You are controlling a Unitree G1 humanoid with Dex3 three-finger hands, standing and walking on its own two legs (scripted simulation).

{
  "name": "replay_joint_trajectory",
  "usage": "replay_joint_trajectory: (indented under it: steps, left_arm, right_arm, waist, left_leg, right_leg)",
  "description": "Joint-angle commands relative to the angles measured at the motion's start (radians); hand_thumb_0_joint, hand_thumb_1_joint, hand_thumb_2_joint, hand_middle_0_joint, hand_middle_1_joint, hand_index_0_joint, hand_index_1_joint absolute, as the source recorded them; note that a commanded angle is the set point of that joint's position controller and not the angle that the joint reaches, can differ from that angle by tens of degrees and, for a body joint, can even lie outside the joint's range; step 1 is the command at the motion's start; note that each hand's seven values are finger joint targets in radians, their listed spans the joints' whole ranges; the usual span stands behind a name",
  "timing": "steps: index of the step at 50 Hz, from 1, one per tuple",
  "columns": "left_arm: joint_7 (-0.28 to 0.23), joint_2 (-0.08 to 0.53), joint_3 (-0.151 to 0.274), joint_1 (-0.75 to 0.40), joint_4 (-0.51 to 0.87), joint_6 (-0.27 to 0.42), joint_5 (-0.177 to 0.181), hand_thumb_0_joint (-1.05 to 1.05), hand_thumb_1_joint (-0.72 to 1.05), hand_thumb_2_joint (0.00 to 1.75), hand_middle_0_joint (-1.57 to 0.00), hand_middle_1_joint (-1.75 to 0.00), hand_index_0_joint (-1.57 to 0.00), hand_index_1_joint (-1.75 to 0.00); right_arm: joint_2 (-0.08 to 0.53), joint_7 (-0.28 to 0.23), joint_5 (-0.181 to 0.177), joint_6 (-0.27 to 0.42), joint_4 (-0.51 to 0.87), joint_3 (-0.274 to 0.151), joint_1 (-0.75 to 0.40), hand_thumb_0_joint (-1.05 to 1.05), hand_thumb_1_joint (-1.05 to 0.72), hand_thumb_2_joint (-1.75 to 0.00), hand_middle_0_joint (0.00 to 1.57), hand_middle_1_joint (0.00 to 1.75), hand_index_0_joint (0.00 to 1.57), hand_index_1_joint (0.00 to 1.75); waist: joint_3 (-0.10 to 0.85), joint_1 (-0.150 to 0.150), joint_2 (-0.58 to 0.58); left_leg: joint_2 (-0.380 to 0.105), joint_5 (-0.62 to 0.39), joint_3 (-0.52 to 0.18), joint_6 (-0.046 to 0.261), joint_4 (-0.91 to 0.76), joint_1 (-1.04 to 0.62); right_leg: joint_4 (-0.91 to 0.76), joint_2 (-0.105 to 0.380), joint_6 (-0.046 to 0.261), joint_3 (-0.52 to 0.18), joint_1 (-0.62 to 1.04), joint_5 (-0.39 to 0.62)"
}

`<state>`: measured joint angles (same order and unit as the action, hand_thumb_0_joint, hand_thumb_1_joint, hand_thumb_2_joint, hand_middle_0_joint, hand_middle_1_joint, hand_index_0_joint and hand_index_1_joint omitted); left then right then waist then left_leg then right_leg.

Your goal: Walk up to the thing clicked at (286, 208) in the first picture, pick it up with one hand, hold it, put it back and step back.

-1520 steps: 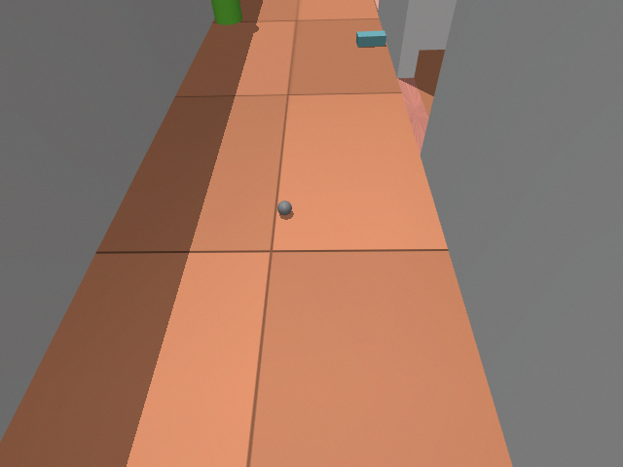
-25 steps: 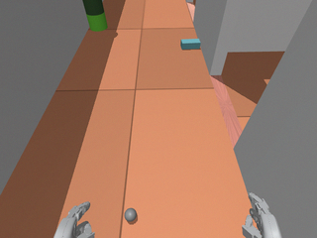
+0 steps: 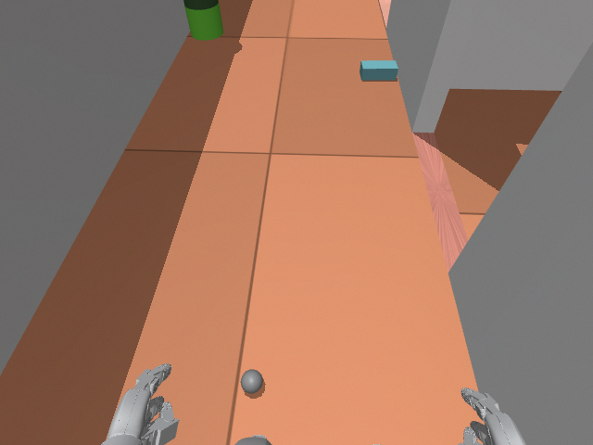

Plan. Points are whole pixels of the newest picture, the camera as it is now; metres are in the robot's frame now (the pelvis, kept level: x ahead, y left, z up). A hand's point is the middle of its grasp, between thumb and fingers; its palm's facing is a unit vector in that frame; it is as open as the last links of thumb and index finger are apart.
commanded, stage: stand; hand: left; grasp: from above
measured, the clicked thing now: (251, 381) +0.39 +0.19 -0.69
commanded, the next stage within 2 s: none
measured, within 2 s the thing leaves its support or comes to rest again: neither
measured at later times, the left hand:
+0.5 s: hand out of the picture +0.04 +0.25 -0.12, palm faces +0.05 -0.95 -0.31, open 7.4 cm
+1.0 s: hand out of the picture +0.03 +0.24 -0.11, palm faces +0.04 -0.94 -0.33, open 7.4 cm
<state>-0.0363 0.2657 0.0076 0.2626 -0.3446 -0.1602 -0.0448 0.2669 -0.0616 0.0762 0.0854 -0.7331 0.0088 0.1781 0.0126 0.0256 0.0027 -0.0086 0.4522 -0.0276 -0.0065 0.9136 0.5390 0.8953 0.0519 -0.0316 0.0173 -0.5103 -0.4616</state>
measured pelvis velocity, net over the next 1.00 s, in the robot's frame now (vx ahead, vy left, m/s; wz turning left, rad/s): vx -0.01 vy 0.00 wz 0.01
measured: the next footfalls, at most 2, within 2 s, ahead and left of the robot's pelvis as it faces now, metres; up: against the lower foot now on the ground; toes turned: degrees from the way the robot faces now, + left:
none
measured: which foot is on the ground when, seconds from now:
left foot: down 0.00-1.00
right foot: down 0.00-1.00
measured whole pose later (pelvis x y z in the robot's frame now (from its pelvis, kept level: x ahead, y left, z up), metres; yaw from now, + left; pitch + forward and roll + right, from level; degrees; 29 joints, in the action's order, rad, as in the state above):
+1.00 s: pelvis -0.01 +0.00 +0.05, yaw +0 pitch -4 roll +0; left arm -0.02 0.29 0.04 0.16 -1.15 0.00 -0.03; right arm 0.30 -0.02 0.02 0.00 -1.12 -0.03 0.16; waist -0.06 0.01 -0.01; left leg -0.01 0.18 -0.03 -0.01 0.38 0.12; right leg 0.36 0.05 -0.04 0.03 -0.10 -0.19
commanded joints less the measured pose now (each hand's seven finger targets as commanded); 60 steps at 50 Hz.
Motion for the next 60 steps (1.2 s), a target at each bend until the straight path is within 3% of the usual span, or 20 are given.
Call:
replay_joint_trajectory:
  steps: [1, 4, 8, 16, 19, 20, 22, 24, 27, 32, 36, 44, 46, 50, 53, 55, 58, 60]
  left_arm:
    - [-0.011, 0.174, 0.088, -0.051, -0.106, 0.114, -0.006, 0.00, 0.90, 0.90, -0.20, -0.30, -0.20, -0.30]
    - [-0.010, 0.169, 0.088, -0.088, -0.222, 0.137, -0.007, 0.00, 0.90, 0.90, -0.20, -0.30, -0.20, -0.30]
    - [-0.011, 0.156, 0.086, -0.072, -0.355, 0.157, 0.001, 0.00, 0.90, 0.90, -0.20, -0.30, -0.20, -0.30]
    - [-0.012, 0.171, 0.078, -0.076, -0.551, 0.166, 0.014, 0.00, 0.90, 0.90, -0.20, -0.30, -0.20, -0.30]
    - [-0.012, 0.174, 0.073, -0.076, -0.607, 0.164, 0.015, 0.00, 0.90, 0.90, -0.20, -0.30, -0.20, -0.30]
    - [-0.013, 0.183, 0.075, -0.073, -0.622, 0.167, 0.012, 0.00, 0.90, 0.90, -0.20, -0.30, -0.20, -0.30]
    - [-0.011, 0.181, 0.069, -0.078, -0.648, 0.168, 0.011, 0.00, 0.90, 0.90, -0.20, -0.30, -0.20, -0.30]
    - [-0.012, 0.186, 0.069, -0.090, -0.664, 0.168, 0.010, 0.00, 0.90, 0.90, -0.20, -0.30, -0.20, -0.30]
    - [-0.009, 0.185, 0.066, -0.087, -0.695, 0.163, 0.012, 0.00, 0.90, 0.90, -0.20, -0.30, -0.20, -0.30]
    - [-0.004, 0.192, 0.064, -0.103, -0.719, 0.169, 0.012, 0.00, 0.90, 0.90, -0.20, -0.30, -0.20, -0.30]
    - [-0.004, 0.197, 0.063, -0.105, -0.733, 0.175, 0.013, 0.00, 0.90, 0.90, -0.20, -0.30, -0.20, -0.30]
    - [0.000, 0.222, 0.067, -0.121, -0.744, 0.176, 0.017, 0.00, 0.90, 0.90, -0.20, -0.30, -0.20, -0.30]
    - [0.001, 0.215, 0.062, -0.125, -0.745, 0.177, 0.019, 0.00, 0.90, 0.90, -0.20, -0.30, -0.20, -0.30]
    - [0.006, 0.222, 0.063, -0.124, -0.754, 0.175, 0.021, 0.00, 0.90, 0.90, -0.20, -0.30, -0.20, -0.30]
    - [0.010, 0.218, 0.061, -0.118, -0.759, 0.175, 0.019, 0.00, 0.90, 0.90, -0.20, -0.30, -0.20, -0.30]
    - [0.009, 0.223, 0.061, -0.128, -0.755, 0.178, 0.019, 0.00, 0.90, 0.90, -0.20, -0.30, -0.20, -0.30]
    - [0.008, 0.225, 0.062, -0.137, -0.748, 0.185, 0.025, 0.00, 0.90, 0.90, -0.20, -0.30, -0.20, -0.30]
    - [0.009, 0.228, 0.064, -0.138, -0.753, 0.182, 0.028, 0.00, 0.90, 0.90, -0.20, -0.30, -0.20, -0.30]
  right_arm:
    - [0.160, 0.039, -0.029, 0.002, 0.035, -0.096, -0.023, 0.00, -0.90, -0.90, 0.20, 0.30, 0.20, 0.30]
    - [0.163, 0.046, -0.025, -0.017, -0.018, -0.100, -0.027, 0.00, -0.90, -0.90, 0.20, 0.30, 0.20, 0.30]
    - [0.173, 0.039, -0.024, -0.026, -0.074, -0.103, -0.032, 0.00, -0.90, -0.90, 0.20, 0.30, 0.20, 0.30]
    - [0.193, 0.021, -0.038, -0.045, -0.193, -0.098, -0.010, 0.00, -0.90, -0.90, 0.20, 0.30, 0.20, 0.30]
    - [0.196, 0.019, -0.042, -0.054, -0.224, -0.094, -0.018, 0.00, -0.90, -0.90, 0.20, 0.30, 0.20, 0.30]
    - [0.194, 0.019, -0.045, -0.054, -0.232, -0.094, -0.027, 0.00, -0.90, -0.90, 0.20, 0.30, 0.20, 0.30]
    - [0.191, 0.019, -0.048, -0.058, -0.250, -0.091, -0.023, 0.00, -0.90, -0.90, 0.20, 0.30, 0.20, 0.30]
    - [0.198, 0.020, -0.049, -0.059, -0.264, -0.091, -0.029, 0.00, -0.90, -0.90, 0.20, 0.30, 0.20, 0.30]
    - [0.203, 0.022, -0.048, -0.062, -0.280, -0.089, -0.042, 0.00, -0.90, -0.90, 0.20, 0.30, 0.20, 0.30]
    - [0.204, 0.027, -0.048, -0.065, -0.301, -0.087, -0.036, 0.00, -0.90, -0.90, 0.20, 0.30, 0.20, 0.30]
    - [0.201, 0.032, -0.050, -0.063, -0.309, -0.084, -0.052, 0.00, -0.90, -0.90, 0.20, 0.30, 0.20, 0.30]
    - [0.215, 0.035, -0.052, -0.066, -0.320, -0.076, -0.060, 0.00, -0.90, -0.90, 0.20, 0.30, 0.20, 0.30]
    - [0.215, 0.035, -0.053, -0.064, -0.326, -0.072, -0.056, 0.00, -0.90, -0.90, 0.20, 0.30, 0.20, 0.30]
    - [0.222, 0.037, -0.053, -0.066, -0.332, -0.068, -0.059, 0.00, -0.90, -0.90, 0.20, 0.30, 0.20, 0.30]
    - [0.224, 0.040, -0.055, -0.069, -0.332, -0.066, -0.056, 0.00, -0.90, -0.90, 0.20, 0.30, 0.20, 0.30]
    - [0.225, 0.040, -0.056, -0.066, -0.332, -0.066, -0.054, 0.00, -0.90, -0.90, 0.20, 0.30, 0.20, 0.30]
    - [0.230, 0.038, -0.056, -0.060, -0.337, -0.062, -0.053, 0.00, -0.90, -0.90, 0.20, 0.30, 0.20, 0.30]
    - [0.225, 0.036, -0.056, -0.061, -0.345, -0.057, -0.048, 0.00, -0.90, -0.90, 0.20, 0.30, 0.20, 0.30]
  waist:
    - [0.126, 0.000, 0.054]
    - [0.087, -0.007, 0.036]
    - [0.065, 0.007, -0.063]
    - [0.026, -0.009, -0.036]
    - [-0.007, -0.008, -0.037]
    - [-0.002, -0.003, -0.011]
    - [-0.026, -0.010, -0.004]
    - [-0.024, -0.010, -0.022]
    - [-0.051, -0.009, -0.042]
    - [-0.075, -0.016, -0.025]
    - [-0.059, -0.013, -0.007]
    - [-0.063, -0.014, -0.002]
    - [-0.061, -0.015, -0.011]
    - [-0.083, -0.014, -0.016]
    - [-0.087, -0.015, -0.004]
    - [-0.055, -0.020, 0.012]
    - [-0.023, -0.022, -0.010]
    - [-0.017, -0.021, -0.003]
  left_leg:
    - [-0.007, -0.269, -0.033, 0.065, -0.197, -0.167]
    - [-0.015, -0.236, -0.048, 0.069, -0.252, -0.199]
    - [-0.062, -0.307, -0.110, 0.076, -0.358, -0.235]
    - [-0.074, -0.435, -0.096, 0.051, -0.459, -0.336]
    - [-0.080, -0.375, -0.102, 0.050, -0.515, -0.344]
    - [-0.074, -0.419, -0.090, 0.046, -0.501, -0.359]
    - [-0.072, -0.383, -0.089, 0.037, -0.529, -0.369]
    - [-0.078, -0.390, -0.091, 0.038, -0.546, -0.370]
    - [-0.085, -0.267, -0.108, 0.039, -0.602, -0.362]
    - [-0.079, -0.230, -0.101, 0.033, -0.624, -0.348]
    - [-0.080, -0.294, -0.093, 0.029, -0.609, -0.371]
    - [-0.081, -0.248, -0.089, 0.026, -0.625, -0.379]
    - [-0.087, -0.298, -0.087, 0.027, -0.618, -0.384]
    - [-0.085, -0.202, -0.091, 0.025, -0.639, -0.344]
    - [-0.083, -0.183, -0.092, 0.026, -0.638, -0.341]
    - [-0.086, -0.252, -0.082, 0.027, -0.616, -0.383]
    - [-0.094, -0.374, -0.074, 0.028, -0.596, -0.411]
    - [-0.090, -0.353, -0.069, 0.025, -0.607, -0.410]
  right_leg:
    - [-0.237, 0.048, 0.082, -0.098, 0.149, 0.207]
    - [-0.284, 0.052, 0.071, -0.091, 0.156, 0.174]
    - [-0.295, 0.025, 0.047, -0.038, 0.226, 0.254]
    - [-0.424, 0.048, 0.046, -0.040, 0.348, 0.376]
    - [-0.470, 0.048, 0.037, -0.036, 0.368, 0.330]
    - [-0.486, 0.059, 0.041, -0.041, 0.388, 0.365]
    - [-0.513, 0.055, 0.035, -0.038, 0.377, 0.324]
    - [-0.524, 0.059, 0.032, -0.036, 0.402, 0.328]
    - [-0.539, 0.053, 0.029, -0.031, 0.395, 0.284]
    - [-0.571, 0.060, 0.029, -0.042, 0.396, 0.261]
    - [-0.588, 0.068, 0.029, -0.047, 0.410, 0.282]
    - [-0.608, 0.067, 0.031, -0.053, 0.394, 0.245]
    - [-0.607, 0.073, 0.034, -0.059, 0.401, 0.280]
    - [-0.609, 0.063, 0.033, -0.056, 0.397, 0.226]
    - [-0.617, 0.059, 0.033, -0.056, 0.384, 0.202]
    - [-0.624, 0.069, 0.038, -0.069, 0.381, 0.225]
    - [-0.612, 0.076, 0.036, -0.071, 0.415, 0.355]
    - [-0.607, 0.072, 0.037, -0.065, 0.420, 0.353]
